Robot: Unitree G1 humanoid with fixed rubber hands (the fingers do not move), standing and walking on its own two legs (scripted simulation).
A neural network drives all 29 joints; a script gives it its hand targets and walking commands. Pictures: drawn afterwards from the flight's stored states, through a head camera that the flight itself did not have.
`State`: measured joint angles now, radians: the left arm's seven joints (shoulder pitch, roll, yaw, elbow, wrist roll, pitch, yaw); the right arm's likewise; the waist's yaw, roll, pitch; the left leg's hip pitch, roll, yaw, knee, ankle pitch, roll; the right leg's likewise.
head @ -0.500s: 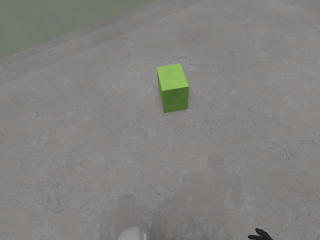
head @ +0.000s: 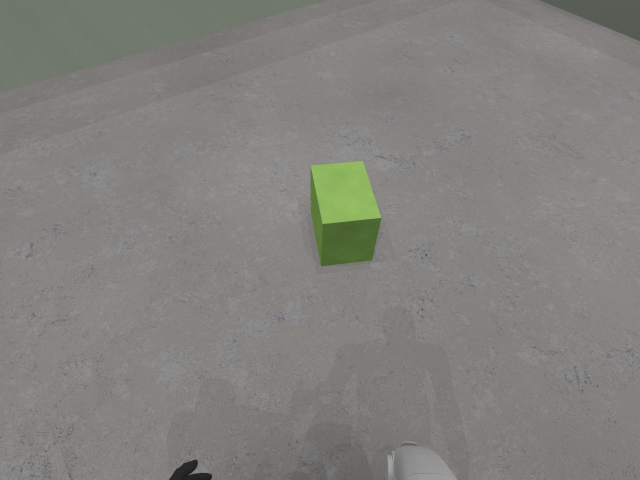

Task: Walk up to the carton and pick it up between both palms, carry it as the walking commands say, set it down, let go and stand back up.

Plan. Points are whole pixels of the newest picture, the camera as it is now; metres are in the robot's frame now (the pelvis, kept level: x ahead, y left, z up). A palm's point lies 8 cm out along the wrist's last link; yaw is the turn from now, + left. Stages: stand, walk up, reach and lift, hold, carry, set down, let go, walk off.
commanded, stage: walk up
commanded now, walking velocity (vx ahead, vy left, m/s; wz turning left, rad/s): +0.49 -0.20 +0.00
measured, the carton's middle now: (341, 213) +1.06 -0.05 -0.65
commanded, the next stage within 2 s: none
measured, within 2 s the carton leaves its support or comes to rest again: neither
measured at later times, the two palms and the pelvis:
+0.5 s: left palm (206, 455) +0.17 +0.19 -0.14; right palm (519, 349) +0.32 -0.29 -0.14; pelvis +0.21 -0.05 -0.01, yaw +0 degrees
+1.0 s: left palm (230, 307) +0.40 +0.19 -0.15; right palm (519, 359) +0.31 -0.28 -0.13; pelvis +0.33 -0.04 +0.00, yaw +0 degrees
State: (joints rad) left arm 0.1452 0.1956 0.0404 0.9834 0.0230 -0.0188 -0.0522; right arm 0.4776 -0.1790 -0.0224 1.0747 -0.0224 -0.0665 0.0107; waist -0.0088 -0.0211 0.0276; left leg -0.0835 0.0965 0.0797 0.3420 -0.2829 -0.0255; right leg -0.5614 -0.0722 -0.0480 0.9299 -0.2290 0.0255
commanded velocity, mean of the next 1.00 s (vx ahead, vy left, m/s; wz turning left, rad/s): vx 0.38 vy -0.07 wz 0.00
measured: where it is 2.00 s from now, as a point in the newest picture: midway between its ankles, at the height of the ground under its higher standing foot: (343, 393)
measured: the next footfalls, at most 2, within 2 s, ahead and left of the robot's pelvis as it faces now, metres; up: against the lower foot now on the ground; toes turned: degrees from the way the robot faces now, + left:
right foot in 0.14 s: +0.19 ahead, -0.18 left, +0.00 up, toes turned -5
left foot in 0.60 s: +0.39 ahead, +0.12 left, +0.00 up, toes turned +7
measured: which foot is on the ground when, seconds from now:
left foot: down 0.00-0.14, up 0.16-0.58, down 0.60-1.00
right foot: up 0.00-0.12, down 0.14-0.62, up 0.64-1.00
